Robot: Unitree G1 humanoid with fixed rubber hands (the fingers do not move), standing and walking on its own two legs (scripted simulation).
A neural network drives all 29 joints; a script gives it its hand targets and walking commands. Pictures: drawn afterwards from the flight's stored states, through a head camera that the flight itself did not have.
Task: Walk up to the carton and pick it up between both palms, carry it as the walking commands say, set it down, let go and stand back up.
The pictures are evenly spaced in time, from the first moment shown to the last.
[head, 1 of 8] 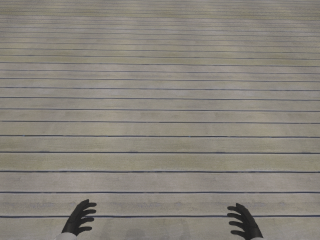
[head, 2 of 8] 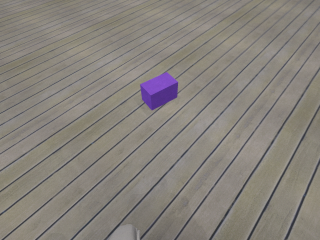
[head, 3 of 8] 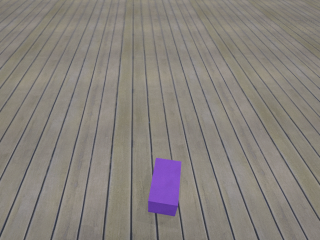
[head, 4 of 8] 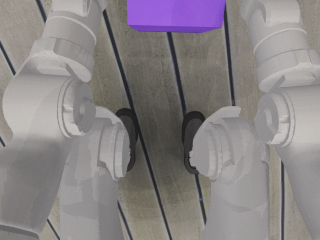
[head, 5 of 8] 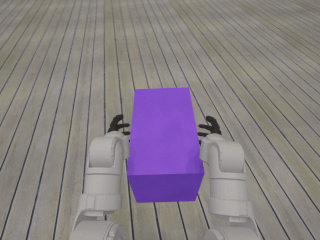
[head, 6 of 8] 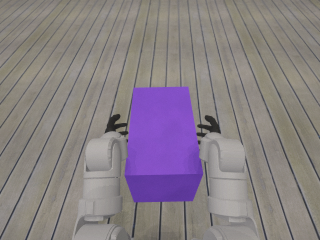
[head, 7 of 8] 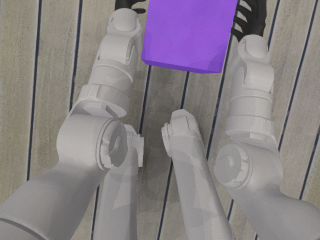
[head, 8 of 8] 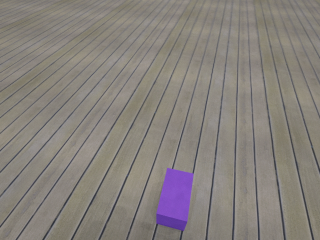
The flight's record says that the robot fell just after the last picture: no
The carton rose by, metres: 0.70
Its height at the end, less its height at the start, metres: +0.00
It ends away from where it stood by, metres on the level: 1.98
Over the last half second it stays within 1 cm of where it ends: yes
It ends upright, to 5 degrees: yes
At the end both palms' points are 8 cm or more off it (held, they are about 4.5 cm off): yes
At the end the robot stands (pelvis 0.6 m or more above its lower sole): yes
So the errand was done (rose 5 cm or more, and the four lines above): yes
